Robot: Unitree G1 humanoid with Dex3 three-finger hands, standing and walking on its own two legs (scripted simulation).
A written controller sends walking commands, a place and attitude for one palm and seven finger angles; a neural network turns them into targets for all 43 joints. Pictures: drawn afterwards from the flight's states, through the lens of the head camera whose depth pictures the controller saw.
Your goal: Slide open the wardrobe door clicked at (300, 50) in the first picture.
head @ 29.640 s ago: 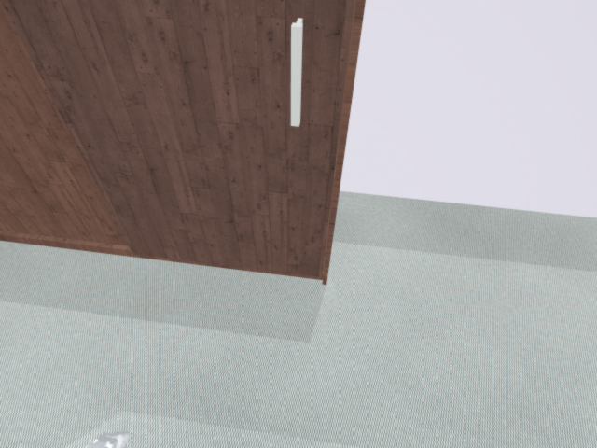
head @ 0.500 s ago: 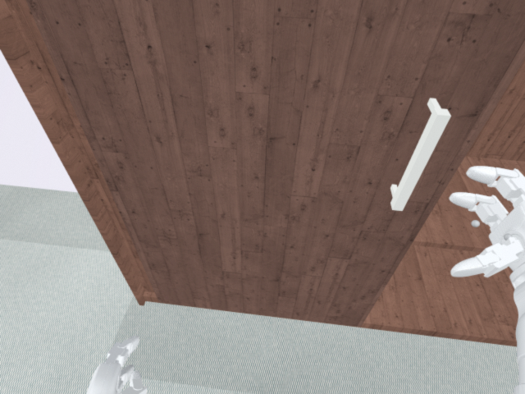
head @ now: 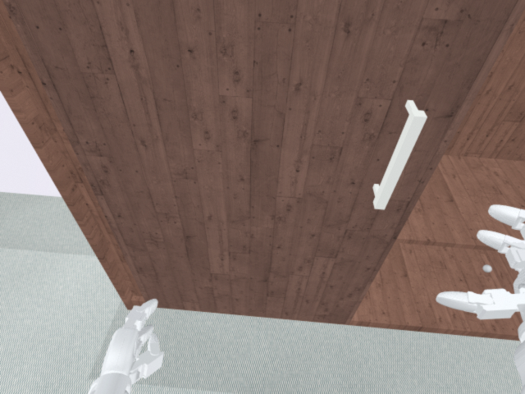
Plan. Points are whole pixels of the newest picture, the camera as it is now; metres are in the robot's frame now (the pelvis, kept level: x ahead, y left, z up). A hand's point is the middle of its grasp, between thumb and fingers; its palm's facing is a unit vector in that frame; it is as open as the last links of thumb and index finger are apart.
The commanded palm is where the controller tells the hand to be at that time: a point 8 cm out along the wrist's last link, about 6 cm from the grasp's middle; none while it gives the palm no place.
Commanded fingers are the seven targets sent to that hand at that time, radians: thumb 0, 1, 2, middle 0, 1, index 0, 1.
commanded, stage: draw the hand back to the body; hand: right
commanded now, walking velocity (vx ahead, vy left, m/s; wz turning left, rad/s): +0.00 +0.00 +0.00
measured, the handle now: (393, 158) +0.52 -0.24 +0.10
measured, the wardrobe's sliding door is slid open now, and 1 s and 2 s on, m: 0.69 0.69 0.69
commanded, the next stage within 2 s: step back with the hand held close in 0.92 s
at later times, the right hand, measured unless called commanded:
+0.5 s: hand (491, 286) +0.22 -0.25 +0.16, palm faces +0.43 +0.83 -0.36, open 9.2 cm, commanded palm +0.16 -0.29 +0.17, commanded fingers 0.00 -0.86 -0.88 0.20 0.32 0.20 0.32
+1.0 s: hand (478, 290) +0.21 -0.23 +0.16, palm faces +0.45 +0.81 -0.36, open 7.4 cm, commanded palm +0.16 -0.27 +0.17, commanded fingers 0.00 -0.90 -0.90 0.20 0.30 0.20 0.30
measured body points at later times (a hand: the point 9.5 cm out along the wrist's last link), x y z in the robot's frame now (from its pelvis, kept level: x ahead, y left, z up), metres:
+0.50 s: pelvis +0.02 +0.01 +0.01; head +0.00 +0.03 +0.45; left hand +0.21 +0.23 -0.08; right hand +0.19 -0.29 +0.18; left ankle -0.02 +0.11 -0.74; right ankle +0.05 -0.10 -0.74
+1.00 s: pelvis +0.03 +0.03 +0.01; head +0.00 +0.05 +0.45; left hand +0.21 +0.25 -0.08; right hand +0.18 -0.27 +0.18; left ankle -0.02 +0.11 -0.74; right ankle +0.05 -0.10 -0.74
